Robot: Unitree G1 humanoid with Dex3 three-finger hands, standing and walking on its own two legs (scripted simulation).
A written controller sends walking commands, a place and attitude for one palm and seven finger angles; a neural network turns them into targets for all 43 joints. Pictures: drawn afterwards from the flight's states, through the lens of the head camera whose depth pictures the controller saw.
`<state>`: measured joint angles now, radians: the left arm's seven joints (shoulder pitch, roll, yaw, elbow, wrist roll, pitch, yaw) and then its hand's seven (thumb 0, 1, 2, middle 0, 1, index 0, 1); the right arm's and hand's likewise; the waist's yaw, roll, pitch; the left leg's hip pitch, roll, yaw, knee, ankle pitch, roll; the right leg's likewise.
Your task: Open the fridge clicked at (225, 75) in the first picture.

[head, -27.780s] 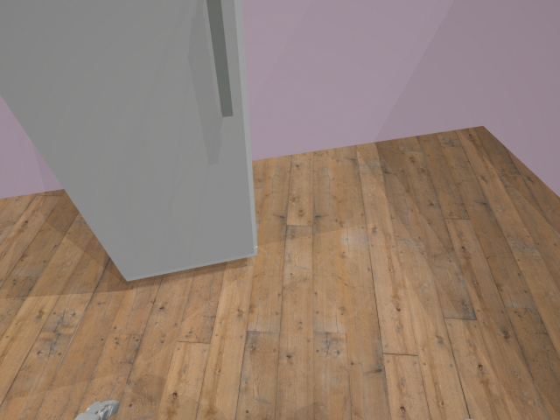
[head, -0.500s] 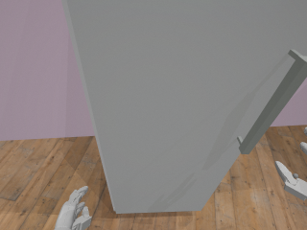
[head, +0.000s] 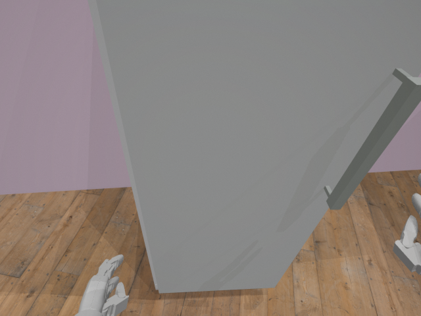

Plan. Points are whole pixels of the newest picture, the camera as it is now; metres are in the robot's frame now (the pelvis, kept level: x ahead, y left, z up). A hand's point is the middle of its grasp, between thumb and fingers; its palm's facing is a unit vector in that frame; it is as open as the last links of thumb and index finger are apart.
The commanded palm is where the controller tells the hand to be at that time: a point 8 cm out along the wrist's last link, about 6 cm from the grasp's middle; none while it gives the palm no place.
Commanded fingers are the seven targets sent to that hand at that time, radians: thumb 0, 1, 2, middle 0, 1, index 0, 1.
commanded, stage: step back with the hand held close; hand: right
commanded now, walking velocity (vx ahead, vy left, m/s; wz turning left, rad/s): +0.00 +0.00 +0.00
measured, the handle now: (361, 150) +0.38 -0.29 +0.16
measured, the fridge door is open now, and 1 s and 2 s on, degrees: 4 4 4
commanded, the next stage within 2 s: stop stepping back and stand still in 1.38 s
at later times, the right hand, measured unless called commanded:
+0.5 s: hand (417, 254) +0.18 -0.29 +0.15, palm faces +0.32 +0.82 -0.47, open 7.4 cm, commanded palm +0.11 -0.33 +0.17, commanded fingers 0.00 -0.90 -0.90 0.20 0.30 0.20 0.30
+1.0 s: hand out of the picture +0.08 -0.31 +0.17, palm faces +0.48 +0.75 -0.44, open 7.4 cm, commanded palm +0.01 -0.34 +0.17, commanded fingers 0.00 -0.90 -0.90 0.20 0.30 0.20 0.30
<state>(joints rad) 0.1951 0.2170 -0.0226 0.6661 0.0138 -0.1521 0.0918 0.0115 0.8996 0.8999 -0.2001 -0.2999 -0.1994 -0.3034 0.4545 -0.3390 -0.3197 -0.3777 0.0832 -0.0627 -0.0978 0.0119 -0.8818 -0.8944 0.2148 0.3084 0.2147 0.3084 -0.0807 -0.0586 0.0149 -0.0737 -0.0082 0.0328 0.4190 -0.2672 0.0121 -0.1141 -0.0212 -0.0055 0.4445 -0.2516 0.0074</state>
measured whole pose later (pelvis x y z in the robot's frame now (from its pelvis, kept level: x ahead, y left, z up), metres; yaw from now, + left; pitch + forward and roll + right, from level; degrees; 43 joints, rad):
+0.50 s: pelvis -0.04 -0.04 +0.00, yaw +2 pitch +0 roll +1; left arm 0.18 0.22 0.00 0.56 0.01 -0.03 0.08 0.01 0.90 0.90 -0.20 -0.30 -0.20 -0.30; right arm 0.55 -0.44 -0.39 -0.51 0.05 -0.16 -0.12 0.01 -0.89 -0.90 0.22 0.30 0.22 0.30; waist -0.01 0.03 0.05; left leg -0.24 0.02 -0.01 0.43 -0.18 -0.04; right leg -0.28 0.00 -0.05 0.48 -0.20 -0.04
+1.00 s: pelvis -0.12 -0.04 -0.02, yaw -3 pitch +0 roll +4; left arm 0.23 0.19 -0.01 0.59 0.02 -0.15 0.07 0.01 0.90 0.90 -0.20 -0.30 -0.20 -0.30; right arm 0.46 -0.43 -0.47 -0.53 0.00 -0.27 -0.14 0.01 -0.89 -0.90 0.22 0.30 0.22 0.30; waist 0.00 0.01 0.03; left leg -0.31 -0.07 -0.04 0.64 -0.29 -0.02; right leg -0.49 -0.02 0.02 0.64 -0.16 -0.06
